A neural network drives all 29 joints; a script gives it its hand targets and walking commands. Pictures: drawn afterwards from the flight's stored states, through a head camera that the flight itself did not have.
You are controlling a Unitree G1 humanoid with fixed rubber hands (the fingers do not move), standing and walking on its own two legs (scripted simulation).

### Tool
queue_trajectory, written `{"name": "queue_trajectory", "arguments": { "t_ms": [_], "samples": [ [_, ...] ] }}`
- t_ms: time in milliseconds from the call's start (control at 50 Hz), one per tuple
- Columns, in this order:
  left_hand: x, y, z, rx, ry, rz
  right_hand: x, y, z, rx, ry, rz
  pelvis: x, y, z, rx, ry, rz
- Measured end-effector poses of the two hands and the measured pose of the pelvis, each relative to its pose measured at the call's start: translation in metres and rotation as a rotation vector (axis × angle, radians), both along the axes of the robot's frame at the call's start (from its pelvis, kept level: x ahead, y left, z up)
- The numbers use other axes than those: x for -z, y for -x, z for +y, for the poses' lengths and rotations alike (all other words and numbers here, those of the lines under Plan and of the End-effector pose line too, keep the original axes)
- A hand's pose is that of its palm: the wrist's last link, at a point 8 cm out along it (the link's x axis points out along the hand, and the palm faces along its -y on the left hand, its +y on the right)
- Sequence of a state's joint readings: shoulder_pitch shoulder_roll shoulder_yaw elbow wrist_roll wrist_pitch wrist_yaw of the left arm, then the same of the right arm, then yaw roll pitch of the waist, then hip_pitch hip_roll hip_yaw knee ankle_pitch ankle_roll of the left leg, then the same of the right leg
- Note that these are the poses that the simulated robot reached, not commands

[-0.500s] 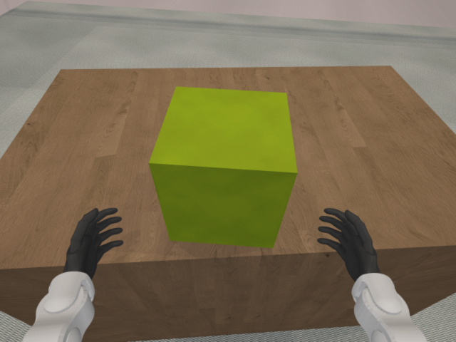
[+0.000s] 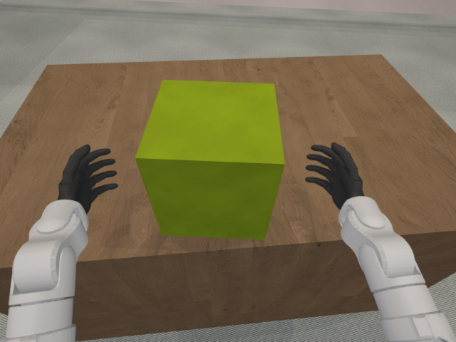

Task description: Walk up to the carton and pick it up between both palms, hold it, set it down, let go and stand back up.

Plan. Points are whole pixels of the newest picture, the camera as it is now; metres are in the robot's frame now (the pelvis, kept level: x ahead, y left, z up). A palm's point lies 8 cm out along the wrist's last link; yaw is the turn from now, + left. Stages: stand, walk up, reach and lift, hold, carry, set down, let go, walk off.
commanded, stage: reach and lift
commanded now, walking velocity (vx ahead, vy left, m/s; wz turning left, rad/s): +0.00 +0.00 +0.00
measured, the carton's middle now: (215, 162) +0.46 +0.03 +0.06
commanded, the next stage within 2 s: none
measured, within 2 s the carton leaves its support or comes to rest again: neither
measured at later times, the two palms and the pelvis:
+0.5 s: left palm (63, 145) +0.38 +0.26 +0.18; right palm (333, 137) +0.42 -0.17 +0.16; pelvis -0.01 +0.00 +0.00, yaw +2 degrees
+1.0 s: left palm (66, 110) +0.43 +0.26 +0.20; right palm (324, 101) +0.47 -0.15 +0.20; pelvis +0.00 +0.00 +0.00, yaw +2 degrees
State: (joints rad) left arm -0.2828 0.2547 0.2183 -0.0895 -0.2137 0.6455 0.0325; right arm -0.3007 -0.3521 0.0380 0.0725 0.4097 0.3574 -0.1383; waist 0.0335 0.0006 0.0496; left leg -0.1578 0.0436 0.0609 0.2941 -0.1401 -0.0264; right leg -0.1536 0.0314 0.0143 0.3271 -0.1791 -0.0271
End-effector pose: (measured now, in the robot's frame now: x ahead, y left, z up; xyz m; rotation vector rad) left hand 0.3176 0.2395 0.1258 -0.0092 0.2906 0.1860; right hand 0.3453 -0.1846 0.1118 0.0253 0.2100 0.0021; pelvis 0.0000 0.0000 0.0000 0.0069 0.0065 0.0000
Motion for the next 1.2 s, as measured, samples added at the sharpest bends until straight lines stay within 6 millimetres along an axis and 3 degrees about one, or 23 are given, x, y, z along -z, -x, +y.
{"name": "queue_trajectory", "arguments": {
  "t_ms": [200,400,660,940,1060,1200],
  "samples": [
    [-0.008,-0.021,0.013,-0.035,0.011,0.019,-0.018,-0.027,0.010,-0.012,0.014,0.020,0.001,0.007,-0.004,-0.006,0.001,0.017],
    [-0.034,-0.047,0.021,-0.032,0.002,-0.003,-0.038,-0.058,0.021,-0.023,0.010,0.026,0.002,0.007,-0.001,-0.022,0.008,0.059],
    [-0.063,-0.081,0.022,-0.021,-0.018,-0.002,-0.065,-0.091,0.011,0.006,0.004,0.036,0.003,0.004,0.004,-0.028,0.017,0.094],
    [-0.080,-0.107,0.020,-0.022,-0.029,-0.007,-0.089,-0.122,0.029,-0.019,-0.013,0.015,0.003,0.003,0.003,-0.027,0.024,0.141],
    [-0.071,-0.108,0.025,-0.030,-0.029,0.003,-0.077,-0.126,0.032,-0.001,0.011,0.050,0.002,0.000,0.003,-0.036,0.024,0.130],
    [-0.023,-0.097,0.030,-0.037,-0.022,0.036,-0.033,-0.115,0.036,0.012,0.023,0.094,0.003,-0.001,0.003,-0.038,0.025,0.132]
  ]
}}
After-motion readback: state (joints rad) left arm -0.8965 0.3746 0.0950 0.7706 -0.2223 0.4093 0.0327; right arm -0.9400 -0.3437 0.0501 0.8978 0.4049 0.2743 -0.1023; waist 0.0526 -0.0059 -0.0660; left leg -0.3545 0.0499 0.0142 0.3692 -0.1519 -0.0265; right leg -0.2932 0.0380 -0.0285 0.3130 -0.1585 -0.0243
